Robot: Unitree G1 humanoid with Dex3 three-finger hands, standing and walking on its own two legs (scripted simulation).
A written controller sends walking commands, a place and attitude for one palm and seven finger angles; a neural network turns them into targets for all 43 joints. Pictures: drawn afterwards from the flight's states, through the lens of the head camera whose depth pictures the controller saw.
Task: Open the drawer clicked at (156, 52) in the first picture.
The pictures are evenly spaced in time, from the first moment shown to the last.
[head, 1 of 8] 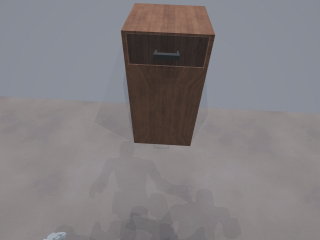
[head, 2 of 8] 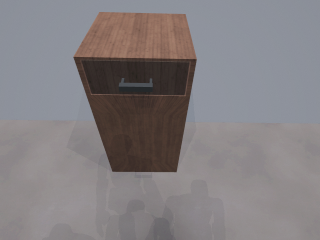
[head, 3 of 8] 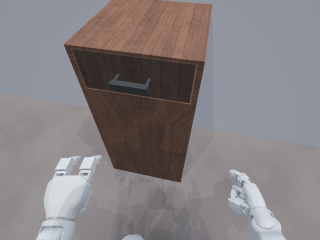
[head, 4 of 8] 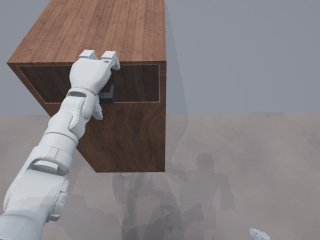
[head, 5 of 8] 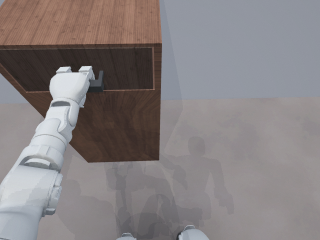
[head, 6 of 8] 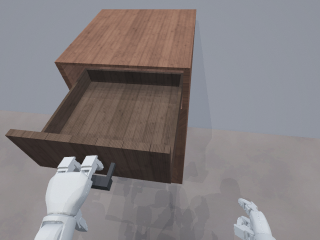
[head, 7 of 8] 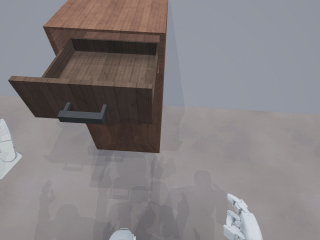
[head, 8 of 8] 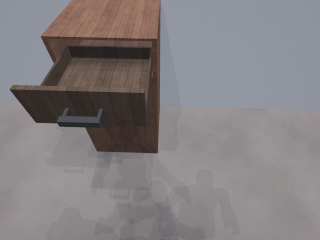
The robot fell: no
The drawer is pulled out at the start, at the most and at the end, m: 0.00 0.30 0.29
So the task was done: yes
